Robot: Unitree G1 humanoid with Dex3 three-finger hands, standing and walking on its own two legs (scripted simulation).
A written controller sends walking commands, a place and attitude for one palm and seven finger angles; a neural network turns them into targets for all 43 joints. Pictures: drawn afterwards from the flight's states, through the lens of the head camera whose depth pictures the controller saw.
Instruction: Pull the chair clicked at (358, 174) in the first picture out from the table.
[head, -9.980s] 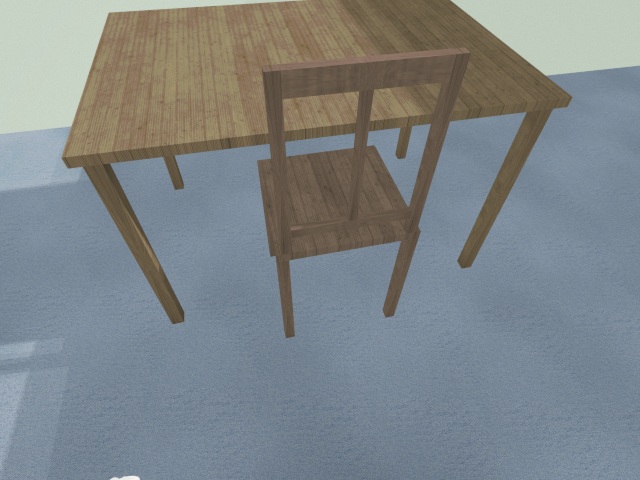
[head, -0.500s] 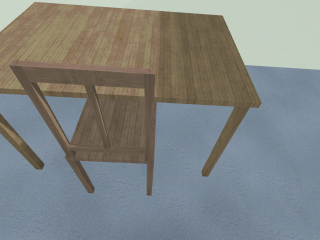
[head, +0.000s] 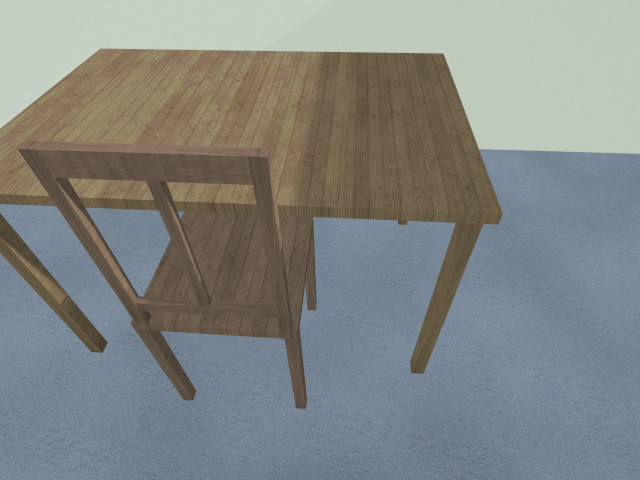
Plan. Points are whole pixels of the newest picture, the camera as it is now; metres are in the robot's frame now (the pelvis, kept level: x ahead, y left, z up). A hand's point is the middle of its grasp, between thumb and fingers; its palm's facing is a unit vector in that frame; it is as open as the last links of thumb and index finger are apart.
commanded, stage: come to a stop and stand still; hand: left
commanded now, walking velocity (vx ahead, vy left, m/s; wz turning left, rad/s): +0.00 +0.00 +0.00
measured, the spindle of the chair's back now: (184, 251) +0.51 +0.28 -0.05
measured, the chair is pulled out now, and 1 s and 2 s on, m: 0.00 0.00 0.00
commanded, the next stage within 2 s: look again from close up in 1.28 s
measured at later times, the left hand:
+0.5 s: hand out of the picture -0.01 +0.15 -0.17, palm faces +0.07 -0.98 -0.18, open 7.4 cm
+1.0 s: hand out of the picture +0.01 +0.19 -0.17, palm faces +0.04 -0.98 -0.18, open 7.4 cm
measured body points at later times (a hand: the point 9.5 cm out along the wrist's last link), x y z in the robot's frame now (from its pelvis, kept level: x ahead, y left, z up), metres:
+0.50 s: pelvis +0.03 +0.00 +0.00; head +0.04 -0.01 +0.45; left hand -0.02 +0.20 -0.16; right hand +0.02 -0.21 -0.17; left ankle +0.05 +0.16 -0.74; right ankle -0.05 -0.07 -0.74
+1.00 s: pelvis +0.03 +0.03 +0.00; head +0.04 +0.03 +0.45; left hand +0.01 +0.24 -0.16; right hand +0.02 -0.18 -0.16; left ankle +0.05 +0.16 -0.74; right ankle -0.05 -0.07 -0.74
